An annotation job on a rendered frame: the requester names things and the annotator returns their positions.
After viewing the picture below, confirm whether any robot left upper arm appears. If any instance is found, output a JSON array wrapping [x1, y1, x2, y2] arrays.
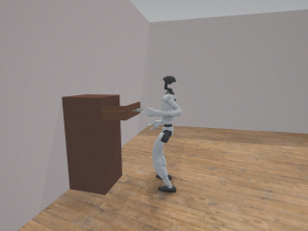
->
[[163, 94, 183, 116]]

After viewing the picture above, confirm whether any cabinet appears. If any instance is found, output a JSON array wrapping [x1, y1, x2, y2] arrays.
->
[[62, 94, 122, 195]]

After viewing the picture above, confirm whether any robot right foot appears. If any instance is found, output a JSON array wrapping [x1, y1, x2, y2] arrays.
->
[[156, 174, 172, 181]]

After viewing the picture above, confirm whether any left robot forearm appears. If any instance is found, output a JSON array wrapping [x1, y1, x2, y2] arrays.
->
[[155, 110, 181, 117]]

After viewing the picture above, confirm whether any robot left shin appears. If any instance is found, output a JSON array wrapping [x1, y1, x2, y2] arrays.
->
[[152, 160, 172, 188]]

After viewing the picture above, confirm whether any handle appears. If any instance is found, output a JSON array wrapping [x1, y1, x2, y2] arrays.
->
[[133, 108, 143, 113]]

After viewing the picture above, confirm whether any robot right hand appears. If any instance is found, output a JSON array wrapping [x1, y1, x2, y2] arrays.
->
[[148, 120, 162, 130]]

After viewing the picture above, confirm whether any drawer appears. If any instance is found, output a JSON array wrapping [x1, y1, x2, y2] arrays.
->
[[102, 101, 141, 121]]

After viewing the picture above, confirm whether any robot left hand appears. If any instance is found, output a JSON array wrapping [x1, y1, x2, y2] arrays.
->
[[145, 107, 156, 116]]

